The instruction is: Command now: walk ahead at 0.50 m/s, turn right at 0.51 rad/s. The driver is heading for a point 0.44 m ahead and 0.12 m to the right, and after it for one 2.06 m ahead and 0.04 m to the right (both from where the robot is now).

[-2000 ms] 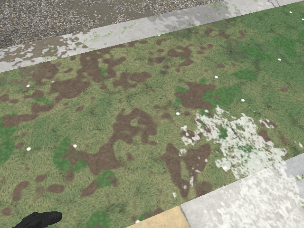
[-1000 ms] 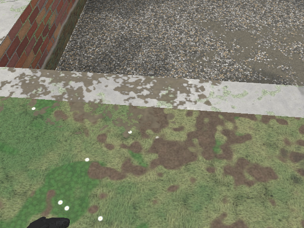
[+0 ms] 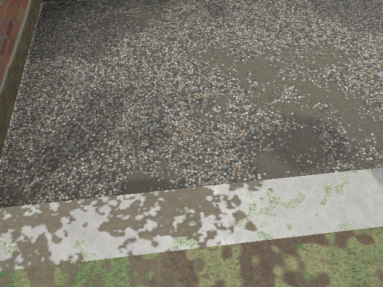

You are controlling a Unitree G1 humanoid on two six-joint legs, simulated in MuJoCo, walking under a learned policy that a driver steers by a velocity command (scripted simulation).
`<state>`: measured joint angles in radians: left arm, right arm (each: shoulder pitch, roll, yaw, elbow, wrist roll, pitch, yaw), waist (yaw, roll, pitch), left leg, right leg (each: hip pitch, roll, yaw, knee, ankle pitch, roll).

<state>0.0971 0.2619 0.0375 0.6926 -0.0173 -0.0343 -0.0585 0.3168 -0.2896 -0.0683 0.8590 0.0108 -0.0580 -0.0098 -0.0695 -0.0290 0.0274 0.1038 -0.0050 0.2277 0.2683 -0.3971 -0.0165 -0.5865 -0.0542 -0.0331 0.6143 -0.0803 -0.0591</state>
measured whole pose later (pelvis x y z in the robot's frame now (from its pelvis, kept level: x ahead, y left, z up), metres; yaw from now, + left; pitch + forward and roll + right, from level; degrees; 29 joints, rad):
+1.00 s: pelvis +0.45 -0.11 +0.00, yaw -16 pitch +1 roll +1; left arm 0.30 0.23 0.02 0.71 0.03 -0.03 0.01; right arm 0.37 -0.27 -0.07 0.75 -0.02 0.02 -0.02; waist -0.01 0.03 -0.02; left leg -0.45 -0.05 -0.10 1.10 -0.45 0.05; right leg -0.35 -0.01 -0.02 0.61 -0.27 -0.01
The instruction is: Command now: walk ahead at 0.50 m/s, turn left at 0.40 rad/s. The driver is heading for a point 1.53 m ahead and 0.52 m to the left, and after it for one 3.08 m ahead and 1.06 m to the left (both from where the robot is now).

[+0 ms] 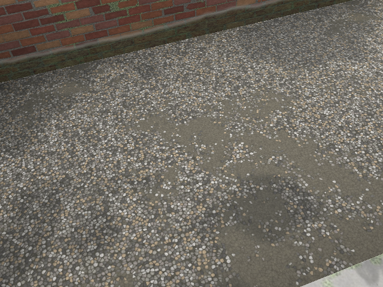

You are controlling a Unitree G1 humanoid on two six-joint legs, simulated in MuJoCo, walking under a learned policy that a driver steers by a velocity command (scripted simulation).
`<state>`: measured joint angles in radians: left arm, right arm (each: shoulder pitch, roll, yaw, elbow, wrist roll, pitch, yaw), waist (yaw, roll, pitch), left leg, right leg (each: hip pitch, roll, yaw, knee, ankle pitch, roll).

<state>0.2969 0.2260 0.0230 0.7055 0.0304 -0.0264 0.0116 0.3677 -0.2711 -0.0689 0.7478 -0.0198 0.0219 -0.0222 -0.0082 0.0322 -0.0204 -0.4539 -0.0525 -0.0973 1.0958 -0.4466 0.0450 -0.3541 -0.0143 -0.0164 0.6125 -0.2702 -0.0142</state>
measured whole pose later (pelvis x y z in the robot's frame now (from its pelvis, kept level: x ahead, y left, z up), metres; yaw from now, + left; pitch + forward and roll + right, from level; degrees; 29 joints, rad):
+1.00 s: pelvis +0.13 +0.05 +0.00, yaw +31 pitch -2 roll -1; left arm 0.17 0.20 -0.04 0.60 0.02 0.06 -0.02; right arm 0.02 -0.22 0.02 0.60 -0.01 0.08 0.02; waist 0.02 -0.01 0.01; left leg -0.30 -0.07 -0.12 0.64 -0.28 0.02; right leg -0.27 0.00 -0.07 0.60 -0.29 -0.01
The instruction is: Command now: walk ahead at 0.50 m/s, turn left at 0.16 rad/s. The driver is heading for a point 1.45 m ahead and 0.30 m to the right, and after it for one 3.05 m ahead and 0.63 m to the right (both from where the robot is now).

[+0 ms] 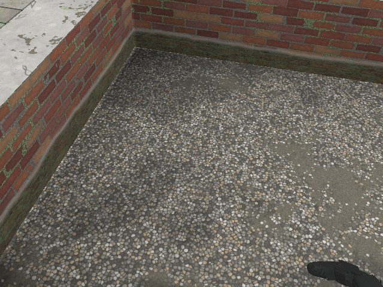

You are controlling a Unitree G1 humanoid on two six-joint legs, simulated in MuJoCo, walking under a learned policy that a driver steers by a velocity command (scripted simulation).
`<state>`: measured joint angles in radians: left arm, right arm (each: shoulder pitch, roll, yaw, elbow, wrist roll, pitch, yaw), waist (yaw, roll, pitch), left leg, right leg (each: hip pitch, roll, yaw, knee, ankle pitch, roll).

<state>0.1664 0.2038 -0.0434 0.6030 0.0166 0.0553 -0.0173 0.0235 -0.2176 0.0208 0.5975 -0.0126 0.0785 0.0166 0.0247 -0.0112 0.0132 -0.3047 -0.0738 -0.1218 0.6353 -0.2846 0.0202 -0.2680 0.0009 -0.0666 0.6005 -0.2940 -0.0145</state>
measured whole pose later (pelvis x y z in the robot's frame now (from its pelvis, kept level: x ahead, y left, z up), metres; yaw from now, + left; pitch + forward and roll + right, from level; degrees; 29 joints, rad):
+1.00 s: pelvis +0.05 +0.01 +0.00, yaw -2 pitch -2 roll +0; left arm 0.12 0.16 -0.04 0.61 0.02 0.07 0.00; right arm 0.07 -0.15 0.07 0.58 -0.02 0.07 0.01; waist -0.01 0.00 -0.01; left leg -0.24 -0.09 -0.07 0.64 -0.36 0.05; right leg -0.22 -0.02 -0.03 0.63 -0.38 0.01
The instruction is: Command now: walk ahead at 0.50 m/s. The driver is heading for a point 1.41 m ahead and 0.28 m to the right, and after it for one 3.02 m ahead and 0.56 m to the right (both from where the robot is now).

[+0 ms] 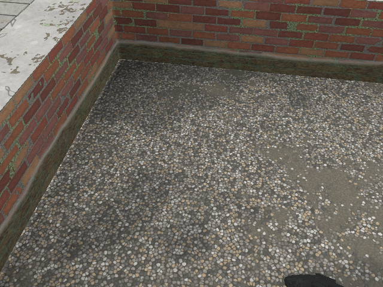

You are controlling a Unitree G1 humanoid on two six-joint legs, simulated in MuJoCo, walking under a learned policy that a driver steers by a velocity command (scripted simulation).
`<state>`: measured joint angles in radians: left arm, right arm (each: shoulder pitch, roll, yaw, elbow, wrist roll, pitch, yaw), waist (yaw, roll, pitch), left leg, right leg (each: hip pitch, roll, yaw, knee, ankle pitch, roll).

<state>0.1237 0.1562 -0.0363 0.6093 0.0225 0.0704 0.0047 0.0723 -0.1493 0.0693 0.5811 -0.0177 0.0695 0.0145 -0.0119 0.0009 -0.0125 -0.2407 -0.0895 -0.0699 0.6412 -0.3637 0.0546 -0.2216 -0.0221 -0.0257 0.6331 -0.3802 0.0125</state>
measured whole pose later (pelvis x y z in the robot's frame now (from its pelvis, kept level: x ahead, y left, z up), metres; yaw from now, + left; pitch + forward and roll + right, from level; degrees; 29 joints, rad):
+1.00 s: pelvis +0.00 +0.00 +0.00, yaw -1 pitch -1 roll +0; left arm 0.11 0.15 -0.04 0.60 0.03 0.08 0.01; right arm 0.08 -0.14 0.07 0.58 -0.02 0.06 0.02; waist -0.02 0.00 0.00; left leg -0.26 -0.07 -0.05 0.66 -0.38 0.05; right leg -0.24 -0.01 -0.01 0.65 -0.39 0.01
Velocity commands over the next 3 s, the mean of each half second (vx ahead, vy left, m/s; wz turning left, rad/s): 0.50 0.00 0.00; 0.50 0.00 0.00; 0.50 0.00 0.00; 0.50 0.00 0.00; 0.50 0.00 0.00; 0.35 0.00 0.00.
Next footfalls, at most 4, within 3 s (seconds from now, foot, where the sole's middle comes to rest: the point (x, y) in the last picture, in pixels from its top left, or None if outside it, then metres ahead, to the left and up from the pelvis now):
none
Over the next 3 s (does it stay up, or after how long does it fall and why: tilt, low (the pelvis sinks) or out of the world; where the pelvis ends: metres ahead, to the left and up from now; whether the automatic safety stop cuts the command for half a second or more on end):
stays up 0.01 0.00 0.02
